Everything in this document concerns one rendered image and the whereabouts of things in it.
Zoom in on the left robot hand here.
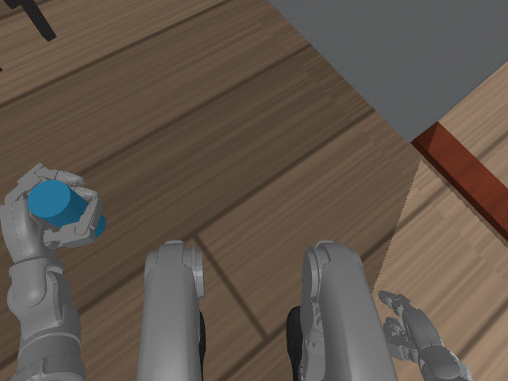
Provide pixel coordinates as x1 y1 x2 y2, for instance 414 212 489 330
0 164 102 264

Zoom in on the right robot hand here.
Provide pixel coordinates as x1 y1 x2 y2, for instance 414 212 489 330
378 291 444 364

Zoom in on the left robot arm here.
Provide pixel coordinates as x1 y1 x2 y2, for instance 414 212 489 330
7 256 86 381

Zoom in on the right robot foot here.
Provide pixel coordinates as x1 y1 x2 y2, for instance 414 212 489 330
287 306 303 381

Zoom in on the right robot arm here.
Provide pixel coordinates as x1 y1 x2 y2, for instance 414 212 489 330
418 345 473 381

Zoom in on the can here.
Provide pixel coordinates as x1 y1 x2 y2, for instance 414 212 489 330
27 180 106 238

